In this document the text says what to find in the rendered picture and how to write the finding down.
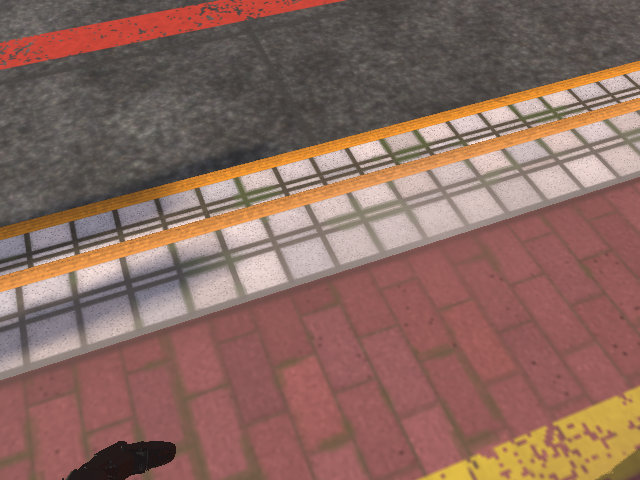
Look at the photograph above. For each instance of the robot left hand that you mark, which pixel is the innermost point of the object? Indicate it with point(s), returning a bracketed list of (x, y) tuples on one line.
[(121, 460)]

